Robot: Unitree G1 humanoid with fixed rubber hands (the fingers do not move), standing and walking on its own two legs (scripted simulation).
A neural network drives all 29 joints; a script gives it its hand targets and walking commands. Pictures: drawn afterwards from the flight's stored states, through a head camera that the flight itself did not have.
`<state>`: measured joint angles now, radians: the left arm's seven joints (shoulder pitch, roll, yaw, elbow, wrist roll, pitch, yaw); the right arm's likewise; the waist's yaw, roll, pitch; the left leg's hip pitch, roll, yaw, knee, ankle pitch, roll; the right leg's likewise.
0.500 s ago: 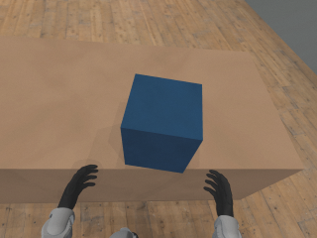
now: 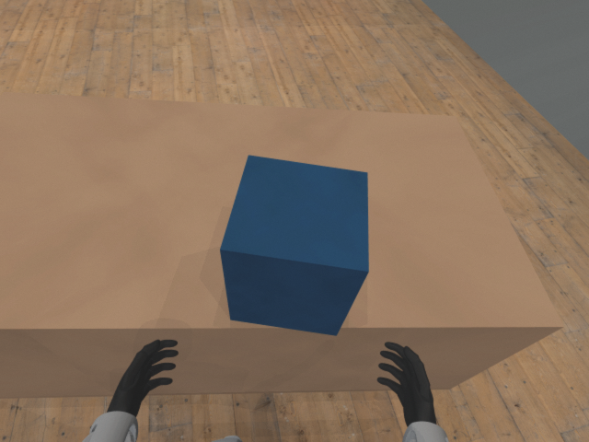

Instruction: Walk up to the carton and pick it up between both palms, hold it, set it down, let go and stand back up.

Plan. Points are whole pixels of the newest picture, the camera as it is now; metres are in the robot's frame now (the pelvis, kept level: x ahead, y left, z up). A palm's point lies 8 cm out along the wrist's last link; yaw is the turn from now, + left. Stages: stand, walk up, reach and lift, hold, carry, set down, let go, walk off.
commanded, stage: set down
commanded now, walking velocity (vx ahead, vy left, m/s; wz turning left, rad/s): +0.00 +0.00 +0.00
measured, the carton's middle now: (295, 250) +0.44 -0.02 -0.08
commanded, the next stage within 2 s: let go in 1.32 s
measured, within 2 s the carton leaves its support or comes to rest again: neither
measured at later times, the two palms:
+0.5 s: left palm (132, 412) +0.18 +0.21 -0.07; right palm (440, 415) +0.17 -0.21 -0.07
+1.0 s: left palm (135, 421) +0.17 +0.20 -0.08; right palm (456, 417) +0.17 -0.24 -0.08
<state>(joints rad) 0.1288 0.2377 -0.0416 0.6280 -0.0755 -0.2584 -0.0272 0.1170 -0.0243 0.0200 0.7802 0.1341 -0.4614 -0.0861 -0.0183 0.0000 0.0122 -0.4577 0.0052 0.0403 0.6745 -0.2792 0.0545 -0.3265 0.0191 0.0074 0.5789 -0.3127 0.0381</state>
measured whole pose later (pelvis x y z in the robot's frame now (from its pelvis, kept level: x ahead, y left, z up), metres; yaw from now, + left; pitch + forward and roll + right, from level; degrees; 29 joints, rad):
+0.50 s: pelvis +0.00 -0.02 +0.00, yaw +0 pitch +1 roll -2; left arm 0.16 0.23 -0.02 0.60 -0.08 -0.07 0.01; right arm 0.14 -0.08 0.00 0.76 0.08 -0.31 -0.05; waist -0.02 0.00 0.01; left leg -0.38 0.00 0.04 0.62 -0.26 0.04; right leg -0.27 0.02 0.01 0.58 -0.32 0.02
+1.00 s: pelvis +0.01 -0.03 +0.01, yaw +0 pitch +1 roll -1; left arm 0.17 0.23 -0.01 0.59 -0.08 0.03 0.02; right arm 0.14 -0.13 -0.01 0.76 0.06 -0.24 -0.01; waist -0.02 0.00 0.01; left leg -0.37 0.01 0.04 0.60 -0.25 0.03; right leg -0.27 0.02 0.01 0.58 -0.32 0.00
